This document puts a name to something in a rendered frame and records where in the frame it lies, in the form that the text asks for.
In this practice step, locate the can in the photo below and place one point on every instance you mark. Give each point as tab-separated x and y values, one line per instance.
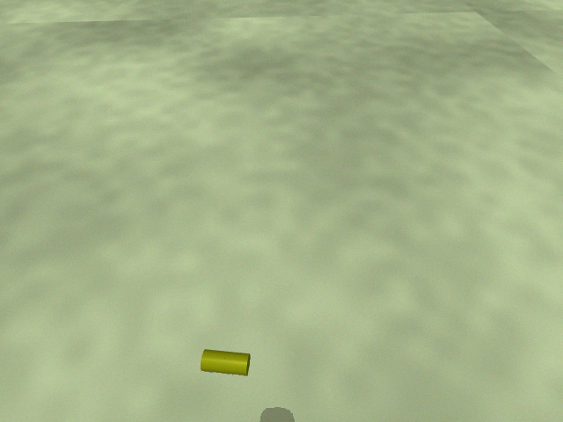
225	362

